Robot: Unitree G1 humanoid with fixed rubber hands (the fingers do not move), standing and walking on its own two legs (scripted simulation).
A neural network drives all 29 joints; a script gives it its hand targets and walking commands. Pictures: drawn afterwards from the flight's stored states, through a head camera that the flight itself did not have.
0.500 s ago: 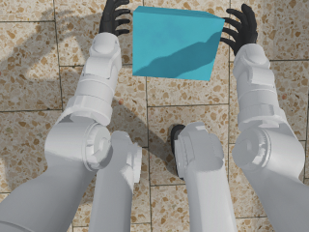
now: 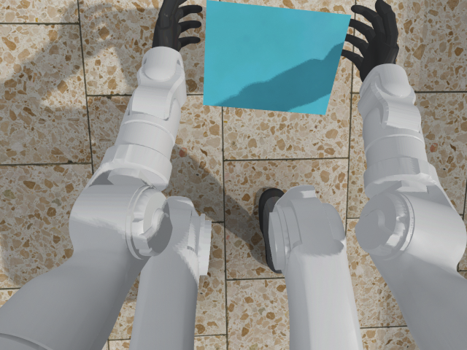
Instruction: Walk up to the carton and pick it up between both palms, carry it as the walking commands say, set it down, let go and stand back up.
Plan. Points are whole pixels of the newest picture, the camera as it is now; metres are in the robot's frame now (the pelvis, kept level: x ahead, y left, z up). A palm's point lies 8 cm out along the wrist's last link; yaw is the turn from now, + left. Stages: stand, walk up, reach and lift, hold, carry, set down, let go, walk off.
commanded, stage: set down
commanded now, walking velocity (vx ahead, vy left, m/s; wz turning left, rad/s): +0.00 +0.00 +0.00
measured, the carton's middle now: (264, 54) +0.53 -0.11 -0.27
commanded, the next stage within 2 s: none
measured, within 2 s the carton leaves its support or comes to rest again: rests again in 0.80 s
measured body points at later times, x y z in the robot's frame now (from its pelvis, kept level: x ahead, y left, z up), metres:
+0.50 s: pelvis +0.00 -0.01 -0.01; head +0.35 -0.03 +0.27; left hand +0.53 +0.05 -0.18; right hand +0.50 -0.25 -0.18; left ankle +0.08 +0.11 -0.35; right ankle +0.12 -0.13 -0.35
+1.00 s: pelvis -0.02 -0.01 -0.02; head +0.34 -0.04 +0.24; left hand +0.51 +0.08 -0.21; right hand +0.45 -0.28 -0.22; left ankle +0.08 +0.11 -0.35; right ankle +0.12 -0.12 -0.35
